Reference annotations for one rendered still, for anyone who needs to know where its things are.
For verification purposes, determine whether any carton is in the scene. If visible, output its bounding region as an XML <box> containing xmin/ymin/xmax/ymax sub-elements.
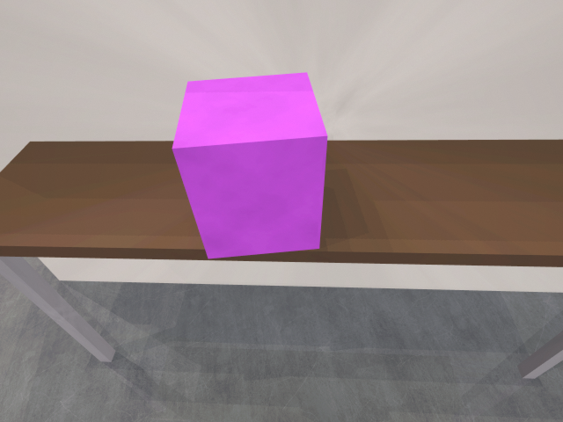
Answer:
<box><xmin>172</xmin><ymin>72</ymin><xmax>327</xmax><ymax>258</ymax></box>

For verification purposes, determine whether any table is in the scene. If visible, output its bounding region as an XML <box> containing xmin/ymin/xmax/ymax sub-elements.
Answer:
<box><xmin>0</xmin><ymin>140</ymin><xmax>563</xmax><ymax>379</ymax></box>

